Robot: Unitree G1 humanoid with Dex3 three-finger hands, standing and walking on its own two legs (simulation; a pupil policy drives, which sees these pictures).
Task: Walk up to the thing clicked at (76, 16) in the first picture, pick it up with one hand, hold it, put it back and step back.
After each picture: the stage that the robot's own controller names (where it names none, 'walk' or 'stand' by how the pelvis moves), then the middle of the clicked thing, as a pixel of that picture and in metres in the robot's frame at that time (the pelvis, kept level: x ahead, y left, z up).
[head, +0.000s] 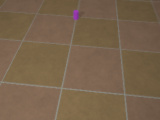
stand; (76, 15) +1.90 +0.00 -0.72
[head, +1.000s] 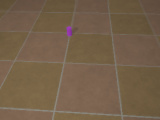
walk; (69, 31) +1.76 +0.22 -0.72
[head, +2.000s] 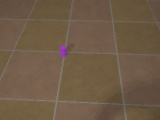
walk; (63, 51) +1.17 +0.23 -0.72
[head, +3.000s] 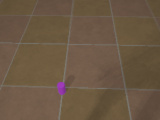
walk; (61, 88) +0.74 +0.18 -0.72
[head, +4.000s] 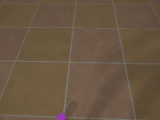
walk; out of the picture +0.46 +0.17 -0.71
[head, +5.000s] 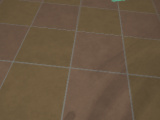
stand; out of the picture +0.36 +0.13 -0.70
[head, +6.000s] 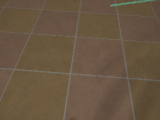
stand; out of the picture +0.35 +0.14 -0.72
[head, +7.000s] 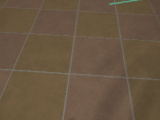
stand; out of the picture +0.33 +0.15 -0.73
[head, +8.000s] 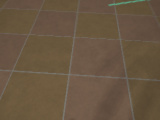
stand; out of the picture +0.33 +0.15 -0.73
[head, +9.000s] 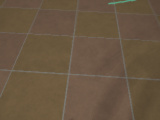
stand; out of the picture +0.32 +0.15 -0.73
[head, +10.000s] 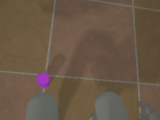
go down; (43, 80) +0.39 +0.15 -0.43
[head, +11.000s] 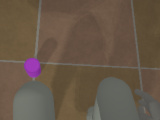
go down; (33, 68) +0.41 +0.17 -0.32
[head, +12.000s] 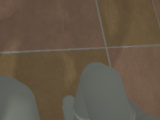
close in; out of the picture +0.40 +0.21 -0.23
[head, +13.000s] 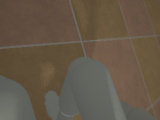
close; out of the picture +0.41 +0.22 -0.23
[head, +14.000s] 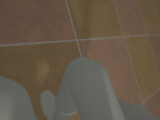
lift; out of the picture +0.39 +0.21 -0.23
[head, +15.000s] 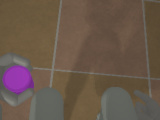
lift; (20, 82) +0.31 +0.20 -0.04
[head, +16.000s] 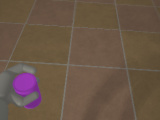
hold; (28, 91) +0.31 +0.17 +0.03
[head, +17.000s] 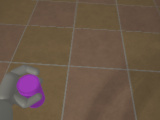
hold; (32, 92) +0.31 +0.17 +0.02
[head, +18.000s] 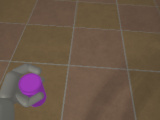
hold; (33, 90) +0.32 +0.16 +0.02
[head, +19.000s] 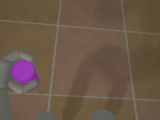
crouch; (27, 76) +0.37 +0.17 -0.05
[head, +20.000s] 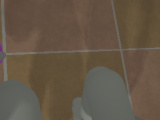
lower; out of the picture +0.43 +0.21 -0.15
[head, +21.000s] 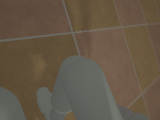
lower; out of the picture +0.43 +0.24 -0.24
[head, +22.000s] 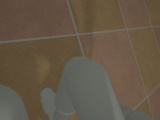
lower; out of the picture +0.42 +0.24 -0.23
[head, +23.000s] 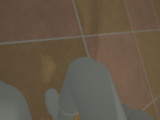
lower; out of the picture +0.42 +0.24 -0.22
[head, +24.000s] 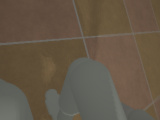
rest; out of the picture +0.41 +0.23 -0.22
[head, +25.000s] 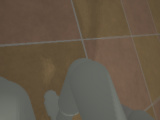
open; out of the picture +0.40 +0.21 -0.24
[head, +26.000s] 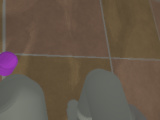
stand; (6, 64) +0.40 +0.19 -0.26
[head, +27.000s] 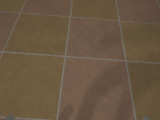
stand; out of the picture +0.34 +0.12 -0.63
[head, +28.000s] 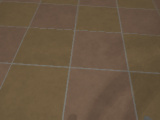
stand; out of the picture +0.35 +0.13 -0.66
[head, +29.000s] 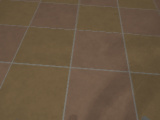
stand; out of the picture +0.33 +0.12 -0.67
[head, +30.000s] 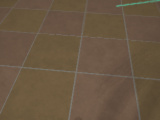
stand; out of the picture +0.36 +0.12 -0.72
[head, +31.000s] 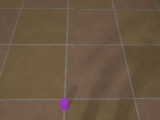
walk; (64, 104) +0.48 +0.11 -0.70
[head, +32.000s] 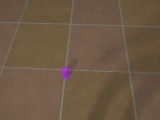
walk; (64, 72) +0.73 +0.16 -0.70
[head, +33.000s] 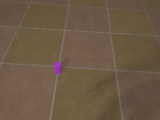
stand; (58, 68) +0.95 +0.17 -0.71
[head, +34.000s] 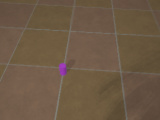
stand; (62, 69) +0.94 +0.15 -0.73
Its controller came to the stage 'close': yes
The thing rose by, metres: 0.73
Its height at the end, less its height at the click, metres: +0.00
